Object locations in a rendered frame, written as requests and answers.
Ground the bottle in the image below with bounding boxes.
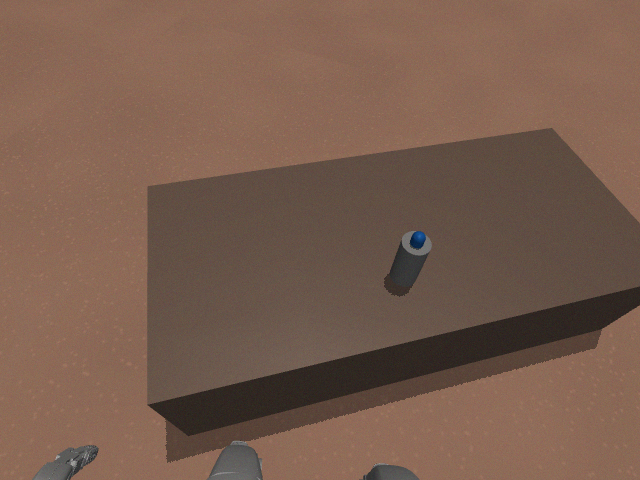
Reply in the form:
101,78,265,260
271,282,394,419
390,231,432,287

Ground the left robot hand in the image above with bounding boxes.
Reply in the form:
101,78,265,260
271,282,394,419
32,445,98,480

